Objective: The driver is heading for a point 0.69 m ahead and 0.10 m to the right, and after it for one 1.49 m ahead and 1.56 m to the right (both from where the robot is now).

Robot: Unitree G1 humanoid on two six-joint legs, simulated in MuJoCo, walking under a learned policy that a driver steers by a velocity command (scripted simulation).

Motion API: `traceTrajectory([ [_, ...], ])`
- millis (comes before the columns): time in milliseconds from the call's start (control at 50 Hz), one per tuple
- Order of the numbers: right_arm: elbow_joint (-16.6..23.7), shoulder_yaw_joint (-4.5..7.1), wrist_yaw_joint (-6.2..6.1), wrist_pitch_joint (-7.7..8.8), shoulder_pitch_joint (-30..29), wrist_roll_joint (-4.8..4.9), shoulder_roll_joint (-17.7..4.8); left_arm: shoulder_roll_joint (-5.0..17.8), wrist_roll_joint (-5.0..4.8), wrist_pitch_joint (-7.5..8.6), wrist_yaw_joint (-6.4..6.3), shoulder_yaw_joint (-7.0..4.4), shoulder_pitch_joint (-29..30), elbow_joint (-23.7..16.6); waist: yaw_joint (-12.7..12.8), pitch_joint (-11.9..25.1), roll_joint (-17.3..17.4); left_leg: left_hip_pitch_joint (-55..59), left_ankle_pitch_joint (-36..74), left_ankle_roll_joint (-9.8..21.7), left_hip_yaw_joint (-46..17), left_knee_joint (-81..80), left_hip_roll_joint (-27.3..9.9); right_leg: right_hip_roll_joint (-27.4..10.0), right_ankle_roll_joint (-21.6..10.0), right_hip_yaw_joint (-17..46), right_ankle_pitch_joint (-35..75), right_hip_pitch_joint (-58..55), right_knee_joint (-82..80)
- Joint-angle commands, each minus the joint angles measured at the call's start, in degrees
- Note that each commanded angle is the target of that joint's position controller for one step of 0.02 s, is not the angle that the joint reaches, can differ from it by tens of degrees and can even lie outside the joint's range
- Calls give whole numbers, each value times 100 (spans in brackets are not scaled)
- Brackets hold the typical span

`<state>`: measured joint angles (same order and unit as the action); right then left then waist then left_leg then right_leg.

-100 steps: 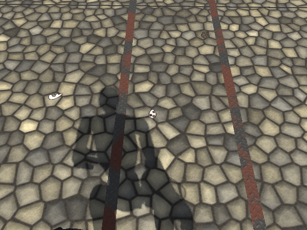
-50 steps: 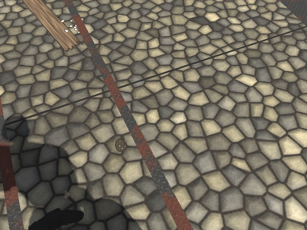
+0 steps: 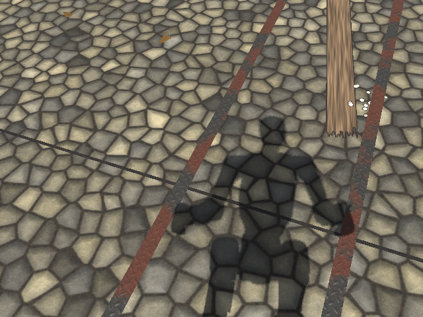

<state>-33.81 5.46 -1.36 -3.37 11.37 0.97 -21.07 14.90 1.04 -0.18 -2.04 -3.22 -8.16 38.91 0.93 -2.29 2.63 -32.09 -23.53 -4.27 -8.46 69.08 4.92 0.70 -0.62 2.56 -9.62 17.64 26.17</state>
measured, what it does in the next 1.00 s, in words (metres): walks ahead: left foot, then right foot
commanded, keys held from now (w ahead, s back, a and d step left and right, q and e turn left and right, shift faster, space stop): shift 0.12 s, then w+shift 0.84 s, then w+e+shift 0.04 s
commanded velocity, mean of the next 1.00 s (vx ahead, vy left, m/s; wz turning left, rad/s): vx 0.65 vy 0.00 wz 0.10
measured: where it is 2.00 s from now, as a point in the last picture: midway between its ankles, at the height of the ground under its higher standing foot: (247, 130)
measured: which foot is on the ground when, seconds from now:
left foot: up 0.00-0.22, down 0.24-0.68, up 0.70-1.00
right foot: down 0.00-0.22, up 0.24-0.64, down 0.66-1.00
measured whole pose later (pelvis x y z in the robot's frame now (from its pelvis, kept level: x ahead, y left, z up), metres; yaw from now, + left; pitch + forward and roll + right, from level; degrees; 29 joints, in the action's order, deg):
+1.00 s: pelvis +0.47 -0.01 -0.01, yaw +3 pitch +2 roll -2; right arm -40.5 0.3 4.0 2.9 3.3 -1.9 -15.1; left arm 14.4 -0.2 6.1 1.5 -2.4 -30.4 51.9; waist 3.2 -0.1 1.7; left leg -44.8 6.0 3.5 2.1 42.9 -7.1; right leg 5.1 -3.3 -3.5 -16.6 -8.6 6.1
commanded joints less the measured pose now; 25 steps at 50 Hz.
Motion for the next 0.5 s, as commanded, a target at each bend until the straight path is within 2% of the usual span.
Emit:
traceTrajectory([
  [20, 419, -22, -39, 116, -108, 8, -136, 858, -4, 2, -13, -180, 22, -337, 47, 646, -1117, -327, -76, -148, 332, -486, -159, -1180, -1213, 1115, 1424, -1178, -680],
  [80, 382, -117, -12, 138, -143, -35, 15, 1001, -61, -31, 16, -227, 46, -288, 73, 796, -1379, 502, -268, -90, 575, -1713, -368, -1262, -1246, 982, 1328, -1056, -666],
  [120, 315, -119, 23, 143, -134, -16, -28, 1048, -104, -56, 34, -240, -58, -213, 138, 788, -1542, 930, -195, -9, 746, -2427, -389, -1351, -1283, 1032, 1288, -973, -653],
  [140, 239, -133, 48, 141, -6, -1, -11, 1010, -131, -65, 48, -225, -208, -160, 148, 970, -1472, 1291, -118, 86, 835, -2880, -382, -1352, -1237, 1060, 86, -884, -770],
  [160, 144, -138, 91, 152, 182, 10, 8, 1103, -222, -70, 73, -246, -323, -114, 91, 949, -1488, 1770, 65, 232, 1030, -3405, -285, -1325, -1167, 1132, -1309, -529, -947],
  [180, -10, -130, 143, 177, 478, 17, 8, 1190, -308, -68, 94, -263, -352, -82, -73, 786, -1505, 2381, 450, 465, 1225, -3978, -202, -1283, -1036, 1144, -2445, 58, -1079],
  [200, -170, -126, 169, 213, 714, 18, 20, 1118, -307, -35, 109, -236, -366, -46, -242, 525, -1383, 2931, 404, 688, 1302, -4294, -152, -1150, -830, 1035, -3003, 711, -1027],
  [220, -343, -117, 169, 281, 1201, 13, -13, 817, -238, 36, 128, -147, -192, -90, -527, 423, -957, 3788, 43, 917, 744, -4586, -514, -894, -500, 772, -2989, 1649, -329],
  [240, -497, -69, 111, 342, 1842, -42, -302, 157, -151, 165, 217, 27, 62, -259, -723, 560, 505, 4498, -1306, 1268, -1143, -5217, -1889, -303, -17, -116, -2564, 2781, 2014],
  [260, -439, 127, 173, 460, 1733, -147, -1035, 449, -327, 379, 237, -69, 659, -729, -782, -158, 1081, 3925, -2907, 2170, -3202, -6052, -2909, -137, 4, -176, -2072, 4386, 2757],
  [280, -400, 96, 139, 637, 1410, -203, -838, 768, -458, 518, 202, -156, 1032, -806, -746, -665, 680, 3519, -3009, 2268, -3394, -6421, -2913, -477, -65, 220, -1457, 4656, 3318],
  [300, -381, -28, 119, 765, 1041, -189, -498, 854, -413, 571, 210, -197, 788, -705, -456, -768, 652, 3468, -2225, 2015, -2798, -6272, -2654, -590, -87, 314, -754, 4716, 3455],
  [320, -328, -109, 132, 828, 891, -145, -258, 807, -257, 579, 226, -204, 436, -493, -318, -492, 633, 3442, -1616, 1789, -2167, -6148, -2322, -677, -51, 269, -365, 4404, 3461],
  [340, -322, -149, 140, 837, 793, -91, -165, 821, -169, 584, 244, -227, 241, -416, -229, -412, 624, 3306, -1172, 1656, -1705, -6195, -2089, -682, 40, 198, 23, 4170, 3371],
  [360, -498, -116, 202, 763, 984, -258, -341, 732, 447, 284, 470, -194, 173, -278, -226, -219, 463, 2689, -901, 1480, -964, -6528, -1539, -532, 135, -320, 147, 3277, 3381],
  [380, -566, -112, 231, 760, 1045, -260, -283, 650, 385, 148, 564, -204, 152, -284, -208, -299, 592, 2425, -586, 1469, -706, -6595, -1388, -477, 184, -442, 279, 2996, 3417],
  [400, -634, -120, 252, 763, 1151, -225, -221, 604, 263, 75, 610, -189, 206, -300, -231, -340, 610, 2378, -396, 1478, -557, -6638, -1345, -495, 221, -470, 412, 2951, 3364],
  [440, -745, -126, 272, 781, 1372, -200, -152, 560, 128, 25, 647, -162, 439, -351, -315, -436, 573, 2520, -88, 1493, -415, -6708, -1402, -530, 255, -482, 710, 2999, 2971],
  [500, -877, -77, 222, 831, 1580, -190, -302, 538, 108, 62, 677, -105, 1002, -514, -504, -527, 495, 2899, 311, 1460, -240, -6855, -1601, -542, 168, -547, 935, 2736, 1939],
])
